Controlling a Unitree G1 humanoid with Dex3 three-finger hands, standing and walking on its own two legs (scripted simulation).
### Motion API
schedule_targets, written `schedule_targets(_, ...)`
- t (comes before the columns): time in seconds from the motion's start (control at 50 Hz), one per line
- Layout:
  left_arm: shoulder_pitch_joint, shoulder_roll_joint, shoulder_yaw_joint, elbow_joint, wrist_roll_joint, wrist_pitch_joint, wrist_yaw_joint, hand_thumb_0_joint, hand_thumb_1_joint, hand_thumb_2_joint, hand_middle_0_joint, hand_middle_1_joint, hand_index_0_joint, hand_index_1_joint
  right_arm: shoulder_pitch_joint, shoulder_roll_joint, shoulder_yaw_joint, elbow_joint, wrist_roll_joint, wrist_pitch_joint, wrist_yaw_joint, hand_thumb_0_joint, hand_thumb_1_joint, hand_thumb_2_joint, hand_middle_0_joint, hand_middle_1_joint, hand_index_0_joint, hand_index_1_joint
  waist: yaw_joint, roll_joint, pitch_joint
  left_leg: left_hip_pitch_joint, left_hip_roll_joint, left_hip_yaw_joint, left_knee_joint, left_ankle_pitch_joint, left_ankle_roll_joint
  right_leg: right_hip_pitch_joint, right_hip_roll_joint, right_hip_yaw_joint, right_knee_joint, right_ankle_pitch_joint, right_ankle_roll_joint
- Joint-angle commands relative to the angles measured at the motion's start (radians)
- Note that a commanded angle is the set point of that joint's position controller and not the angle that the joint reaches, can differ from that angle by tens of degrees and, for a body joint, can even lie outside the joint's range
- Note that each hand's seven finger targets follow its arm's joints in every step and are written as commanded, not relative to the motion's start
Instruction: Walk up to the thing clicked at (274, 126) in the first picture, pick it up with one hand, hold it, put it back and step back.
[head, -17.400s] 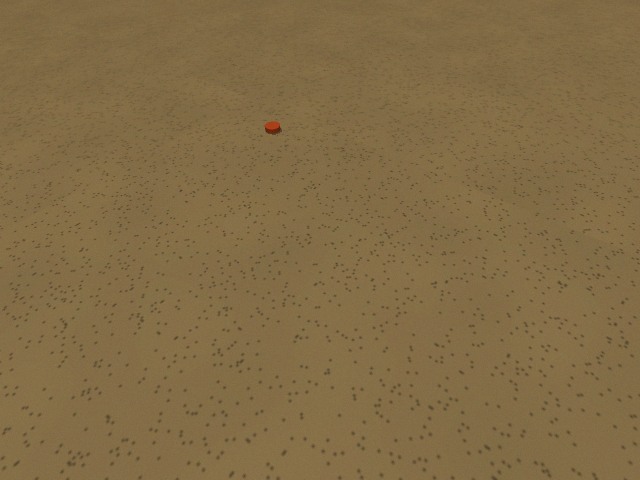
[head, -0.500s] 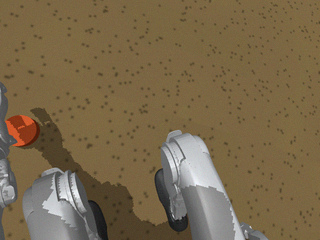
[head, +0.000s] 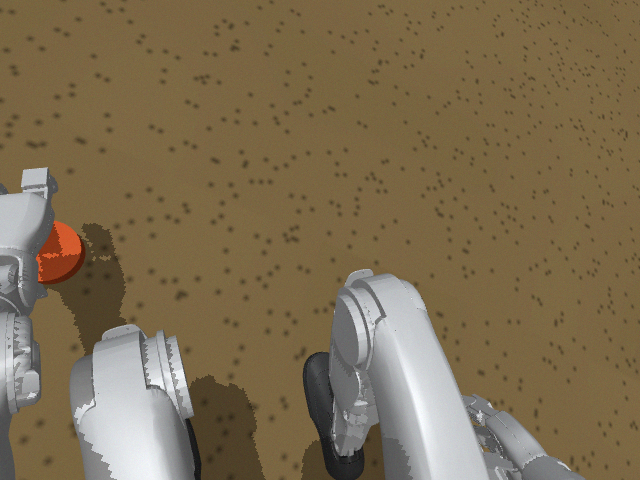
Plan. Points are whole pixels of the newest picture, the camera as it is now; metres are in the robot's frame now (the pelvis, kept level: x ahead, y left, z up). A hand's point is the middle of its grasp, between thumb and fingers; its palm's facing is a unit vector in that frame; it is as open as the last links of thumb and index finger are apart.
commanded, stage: rest palm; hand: left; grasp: from above
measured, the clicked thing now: (48, 252) +0.46 +0.28 -0.29
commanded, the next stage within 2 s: close in 1.18 s
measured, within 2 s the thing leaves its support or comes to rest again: neither
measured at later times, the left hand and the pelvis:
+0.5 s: hand (45, 248) +0.45 +0.28 -0.25, palm faces -0.46 -0.14 -0.88, open 14.2 cm; pelvis +0.01 +0.00 -0.01, yaw -3 degrees
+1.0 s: hand (43, 249) +0.46 +0.28 -0.27, palm faces -0.43 -0.15 -0.89, open 14.2 cm; pelvis +0.00 +0.00 -0.01, yaw -5 degrees
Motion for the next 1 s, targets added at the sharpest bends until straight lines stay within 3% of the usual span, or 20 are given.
schedule_targets(0.0, -0.36, 0.199, 0.029, -0.078, -0.044, 0.036, 0.027, 0.0, -0.495, 0.95, -0.053, -1.037, -0.068, -1.02, 0.23, -0.304, -0.064, 0.005, -0.014, -0.034, 0.019, 0.0, -0.892, -0.897, 0.2, 0.3, 0.2, 0.3, -0.077, 0.405, -0.496, 0.504, -0.009, 0.049, -0.287, 0.067, 0.005, 0.17, 0.04, -0.126, -0.178, 0.123, -0.046)
schedule_targets(0.02, -0.332, 0.21, 0.022, -0.032, -0.044, 0.046, 0.017, 0.0, -0.503, 0.958, -0.053, -1.037, -0.066, -1.023, 0.245, -0.3, -0.053, 0.015, -0.012, -0.037, 0.022, 0.0, -0.891, -0.897, 0.2, 0.3, 0.2, 0.3, -0.061, 0.402, -0.505, 0.495, -0.011, 0.057, -0.278, 0.08, 0.008, 0.192, 0.045, -0.118, -0.189, 0.131, -0.051)
schedule_targets(0.08, -0.269, 0.335, 0.126, -0.031, -0.064, 0.046, -0.005, 0.0, -0.501, 0.953, -0.053, -1.043, -0.067, -1.027, 0.269, -0.318, -0.036, -0.015, -0.022, -0.044, 0.026, 0.0, -0.892, -0.898, 0.2, 0.3, 0.2, 0.3, -0.056, 0.364, -0.544, 0.464, -0.015, 0.084, -0.235, 0.166, 0.019, 0.317, 0.047, -0.106, -0.196, 0.198, -0.048)
schedule_targets(0.12, -0.255, 0.324, 0.115, -0.042, -0.077, 0.035, -0.028, 0.0, -0.514, 0.958, -0.052, -1.044, -0.063, -1.032, 0.275, -0.309, -0.026, -0.025, -0.026, -0.045, 0.029, 0.0, -0.896, -0.899, 0.2, 0.3, 0.2, 0.3, -0.058, 0.374, -0.558, 0.461, -0.015, 0.089, -0.221, 0.188, 0.018, 0.352, 0.052, -0.103, -0.19, 0.222, -0.05)
schedule_targets(0.28, -0.203, 0.427, 0.149, -0.146, -0.112, -0.059, -0.041, 0.0, -0.529, 0.966, -0.051, -1.014, -0.054, -1.009, 0.318, -0.314, 0.019, -0.002, -0.055, -0.044, 0.036, 0.0, -0.892, -0.899, 0.2, 0.3, 0.2, 0.3, -0.053, 0.406, -0.618, 0.473, 0.001, 0.062, -0.186, 0.251, 0.008, 0.463, 0.072, -0.12, -0.175, 0.295, -0.055)
schedule_targets(0.32, -0.183, 0.421, 0.141, -0.149, -0.105, -0.082, -0.031, 0.0, -0.528, 0.967, -0.053, -1.008, -0.055, -1.003, 0.313, -0.318, 0.018, -0.001, -0.058, -0.042, 0.035, 0.0, -0.892, -0.899, 0.2, 0.3, 0.2, 0.3, -0.052, 0.408, -0.616, 0.46, 0.005, 0.061, -0.177, 0.257, 0.006, 0.483, 0.079, -0.116, -0.172, 0.313, -0.056)
schedule_targets(0.34, -0.204, 0.408, 0.124, -0.145, -0.097, -0.089, -0.029, 0.0, -0.53, 0.971, -0.053, -0.992, -0.052, -0.99, 0.323, -0.323, 0.025, 0.002, -0.065, -0.045, 0.039, 0.0, -0.89, -0.898, 0.2, 0.3, 0.2, 0.3, -0.071, 0.402, -0.591, 0.471, 0.005, 0.058, -0.163, 0.257, 0.005, 0.45, 0.076, -0.126, -0.167, 0.312, -0.056)
schedule_targets(0.42, -0.167, 0.428, 0.137, -0.125, -0.077, -0.109, 0.013, 0.0, -0.535, 0.991, -0.059, -0.973, -0.052, -0.979, 0.317, -0.335, 0.032, 0.011, -0.072, -0.051, 0.041, 0.0, -0.887, -0.898, 0.2, 0.3, 0.2, 0.3, -0.057, 0.417, -0.56, 0.467, 0.011, 0.048, -0.18, 0.232, -0.001, 0.446, 0.09, -0.133, -0.174, 0.287, -0.06)
schedule_targets(0.5, -0.177, 0.335, 0.042, -0.049, -0.055, -0.092, 0.052, 0.0, -0.532, 0.999, -0.062, -0.975, -0.054, -0.981, 0.266, -0.337, 0.043, 0.015, -0.084, -0.075, 0.052, 0.0, -0.888, -0.898, 0.2, 0.3, 0.2, 0.3, -0.079, 0.413, -0.473, 0.459, 0.013, 0.035, -0.191, 0.167, -0.007, 0.351, 0.098, -0.158, -0.173, 0.223, -0.063)
schedule_targets(0.62, -0.235, 0.323, 0.004, -0.029, -0.037, -0.046, 0.11, 0.0, -0.516, 0.97, -0.06, -0.987, -0.061, -0.984, 0.224, -0.365, 0.048, 0.016, -0.087, -0.118, 0.073, 0.0, -0.888, -0.897, 0.2, 0.3, 0.2, 0.3, -0.096, 0.442, -0.411, 0.468, 0.019, 0.006, -0.223, 0.126, -0.018, 0.281, 0.091, -0.177, -0.165, 0.183, -0.062)
schedule_targets(0.68, -0.251, 0.313, 0.002, -0.034, -0.052, -0.019, 0.132, 0.0, -0.515, 0.96, -0.059, -0.997, -0.064, -0.989, 0.208, -0.372, 0.047, 0.008, -0.082, -0.138, 0.088, 0.0, -0.89, -0.898, 0.2, 0.3, 0.2, 0.3, -0.103, 0.448, -0.425, 0.489, 0.023, 0.0, -0.22, 0.141, -0.02, 0.29, 0.094, -0.178, -0.16, 0.205, -0.061)
schedule_targets(0.7, -0.274, 0.356, 0.043, -0.054, -0.052, -0.013, 0.14, 0.0, -0.511, 0.955, -0.058, -1.003, -0.065, -0.993, 0.206, -0.383, 0.048, -0.012, -0.085, -0.144, 0.093, 0.0, -0.891, -0.898, 0.2, 0.3, 0.2, 0.3, -0.109, 0.451, -0.445, 0.497, 0.024, -0.003, -0.216, 0.163, -0.018, 0.307, 0.092, -0.178, -0.156, 0.224, -0.058)
schedule_targets(0.72, -0.256, 0.296, -0.005, -0.008, -0.054, 0.005, 0.136, 0.0, -0.521, 0.963, -0.058, -0.997, -0.061, -0.992, 0.207, -0.373, 0.05, 0.019, -0.079, -0.146, 0.096, 0.0, -0.892, -0.9, 0.2, 0.3, 0.2, 0.3, -0.107, 0.449, -0.43, 0.491, 0.024, -0.002, -0.215, 0.161, -0.021, 0.3, 0.089, -0.174, -0.153, 0.226, -0.061)
schedule_targets(0.74, -0.276, 0.336, 0.031, -0.05, -0.071, 0.006, 0.142, 0.0, -0.517, 0.955, -0.057, -1.004, -0.062, -0.996, 0.188, -0.381, 0.048, -0.01, -0.08, -0.154, 0.101, 0.0, -0.893, -0.9, 0.2, 0.3, 0.2, 0.3, -0.111, 0.45, -0.447, 0.493, 0.026, -0.005, -0.212, 0.163, -0.018, 0.317, 0.093, -0.177, -0.159, 0.226, -0.057)
schedule_targets(0.76, -0.282, 0.32, 0.012, -0.02, -0.062, 0.019, 0.138, 0.0, -0.519, 0.951, -0.057, -1.008, -0.063, -1.0, 0.199, -0.378, 0.052, 0.002, -0.076, -0.159, 0.105, 0.0, -0.895, -0.901, 0.2, 0.3, 0.2, 0.3, -0.116, 0.466, -0.434, 0.493, 0.024, 0.004, -0.207, 0.162, -0.018, 0.32, 0.088, -0.169, -0.158, 0.232, -0.06)
schedule_targets(0.78, -0.272, 0.367, 0.068, -0.024, -0.077, 0.024, 0.139, 0.0, -0.523, 0.95, -0.055, -1.006, -0.06, -0.998, 0.203, -0.39, 0.05, -0.01, -0.08, -0.165, 0.11, 0.0, -0.896, -0.901, 0.2, 0.3, 0.2, 0.3, -0.118, 0.44, -0.426, 0.48, 0.026, -0.004, -0.2, 0.165, -0.015, 0.324, 0.083, -0.175, -0.154, 0.232, -0.054)
schedule_targets(0.84, -0.299, 0.357, 0.053, -0.027, -0.087, 0.038, 0.113, 0.0, -0.532, 0.959, -0.058, -1.011, -0.059, -1.007, 0.191, -0.391, 0.05, -0.009, -0.072, -0.174, 0.117, 0.0, -0.899, -0.904, 0.2, 0.3, 0.2, 0.3, -0.123, 0.472, -0.425, 0.489, 0.027, -0.007, -0.211, 0.163, -0.019, 0.321, 0.082, -0.169, -0.155, 0.222, -0.056)
schedule_targets(0.86, -0.281, 0.39, 0.087, -0.002, -0.095, 0.04, 0.107, 0.0, -0.529, 0.949, -0.054, -1.019, -0.059, -1.012, 0.202, -0.387, 0.055, -0.007, -0.072, -0.176, 0.118, 0.0, -0.9, -0.904, 0.2, 0.3, 0.2, 0.3, -0.123, 0.457, -0.429, 0.488, 0.026, -0.01, -0.207, 0.169, -0.017, 0.338, 0.08, -0.172, -0.155, 0.229, -0.054)
schedule_targets(0.94, -0.263, 0.412, 0.097, 0.005, -0.108, 0.027, 0.061, 0.0, -0.52, 0.944, -0.056, -1.029, -0.063, -1.019, 0.225, -0.38, 0.069, -0.008, -0.068, -0.174, 0.117, 0.0, -0.9, -0.904, 0.2, 0.301, 0.2, 0.301, -0.124, 0.46, -0.454, 0.496, 0.023, -0.007, -0.203, 0.198, -0.014, 0.373, 0.082, -0.173, -0.16, 0.25, -0.052)
schedule_targets(0.98, -0.246, 0.396, 0.08, 0.008, -0.12, 0.013, 0.039, 0.0, -0.512, 0.933, -0.056, -1.042, -0.068, -1.029, 0.219, -0.372, 0.079, -0.007, -0.071, -0.173, 0.117, 0.0, -0.901, -0.905, 0.2, 0.301, 0.2, 0.301, -0.125, 0.472, -0.453, 0.513, 0.024, -0.01, -0.2, 0.216, -0.017, 0.39, 0.08, -0.178, -0.152, 0.265, -0.051)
